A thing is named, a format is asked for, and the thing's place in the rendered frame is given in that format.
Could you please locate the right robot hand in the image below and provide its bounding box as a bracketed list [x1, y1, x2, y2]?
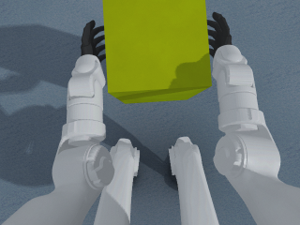
[206, 12, 232, 58]

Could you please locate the robot thigh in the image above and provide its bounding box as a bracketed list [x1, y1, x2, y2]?
[168, 142, 219, 225]
[94, 143, 140, 225]

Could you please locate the robot right thigh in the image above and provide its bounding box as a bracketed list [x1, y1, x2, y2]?
[168, 142, 219, 225]

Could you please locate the left robot hand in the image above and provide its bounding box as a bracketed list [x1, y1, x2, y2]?
[81, 20, 106, 63]

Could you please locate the left robot upper arm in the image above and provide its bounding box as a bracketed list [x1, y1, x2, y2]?
[1, 143, 115, 225]

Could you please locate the robot right forearm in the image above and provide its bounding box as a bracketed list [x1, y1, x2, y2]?
[212, 44, 281, 162]

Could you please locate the right robot upper arm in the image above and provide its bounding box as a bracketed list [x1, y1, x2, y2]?
[213, 133, 300, 225]

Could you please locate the robot left thigh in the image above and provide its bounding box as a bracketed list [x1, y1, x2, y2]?
[94, 143, 140, 225]

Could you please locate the robot left forearm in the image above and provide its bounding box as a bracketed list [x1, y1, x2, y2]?
[52, 54, 106, 176]

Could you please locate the carton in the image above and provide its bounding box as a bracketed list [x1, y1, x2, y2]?
[102, 0, 212, 104]

